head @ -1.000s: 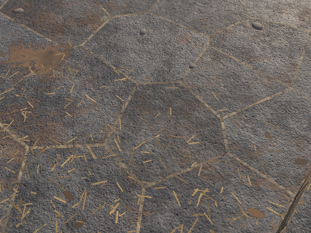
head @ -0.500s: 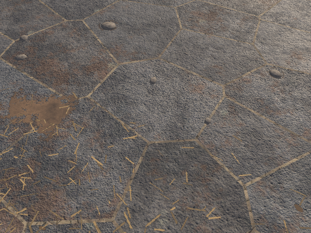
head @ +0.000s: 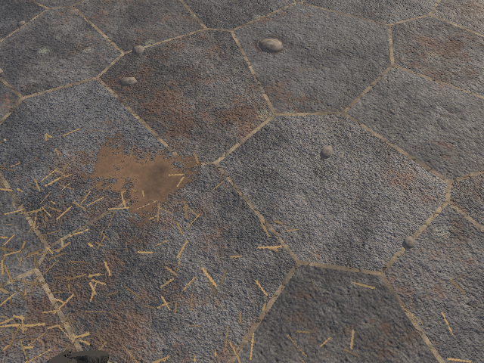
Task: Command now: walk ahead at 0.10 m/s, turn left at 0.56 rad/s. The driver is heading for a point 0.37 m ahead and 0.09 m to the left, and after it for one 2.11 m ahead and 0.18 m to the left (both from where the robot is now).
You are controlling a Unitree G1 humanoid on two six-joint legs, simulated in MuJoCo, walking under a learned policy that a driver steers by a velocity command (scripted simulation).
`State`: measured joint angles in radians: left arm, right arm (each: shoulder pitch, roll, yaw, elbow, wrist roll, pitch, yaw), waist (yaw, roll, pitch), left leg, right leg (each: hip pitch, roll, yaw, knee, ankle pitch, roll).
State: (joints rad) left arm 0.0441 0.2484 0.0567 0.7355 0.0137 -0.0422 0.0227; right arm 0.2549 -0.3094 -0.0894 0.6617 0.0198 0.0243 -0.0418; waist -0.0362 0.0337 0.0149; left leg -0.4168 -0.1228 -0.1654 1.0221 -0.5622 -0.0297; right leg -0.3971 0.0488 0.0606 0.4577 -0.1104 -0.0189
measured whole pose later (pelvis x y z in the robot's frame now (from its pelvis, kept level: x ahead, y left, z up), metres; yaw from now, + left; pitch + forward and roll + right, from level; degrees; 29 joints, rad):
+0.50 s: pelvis +0.10 +0.07 +0.01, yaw +18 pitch +3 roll -3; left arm 0.15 0.32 0.08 0.81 0.00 -0.08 -0.03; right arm 0.40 -0.26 -0.06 0.68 0.01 -0.04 0.01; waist -0.02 -0.03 -0.02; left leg -0.22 -0.02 -0.04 0.46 -0.29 0.06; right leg -0.52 -0.03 0.00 0.97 -0.30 -0.03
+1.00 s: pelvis +0.36 +0.13 +0.01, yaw +24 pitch +1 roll -1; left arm 0.22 0.28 0.06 0.82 -0.01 -0.08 -0.03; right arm 0.28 -0.27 -0.05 0.72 0.00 -0.09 -0.01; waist 0.01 0.03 0.04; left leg -0.45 0.02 -0.06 1.15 -0.36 0.01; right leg -0.29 0.10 0.03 0.41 -0.14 -0.08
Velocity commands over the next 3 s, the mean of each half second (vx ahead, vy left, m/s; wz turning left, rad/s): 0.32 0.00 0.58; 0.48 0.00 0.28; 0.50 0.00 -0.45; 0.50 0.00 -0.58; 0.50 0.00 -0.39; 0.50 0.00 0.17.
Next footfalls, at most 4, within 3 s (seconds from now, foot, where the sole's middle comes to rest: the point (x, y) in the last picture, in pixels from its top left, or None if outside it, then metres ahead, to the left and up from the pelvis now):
0.36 left None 0.08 0.16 -0.77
0.84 right None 0.47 0.09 -0.77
1.30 left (115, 311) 0.63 0.39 -0.77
1.80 right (205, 223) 0.92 0.14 -0.77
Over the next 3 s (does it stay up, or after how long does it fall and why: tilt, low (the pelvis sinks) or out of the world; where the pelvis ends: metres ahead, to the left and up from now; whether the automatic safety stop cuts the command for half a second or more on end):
stays up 1.38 0.04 0.01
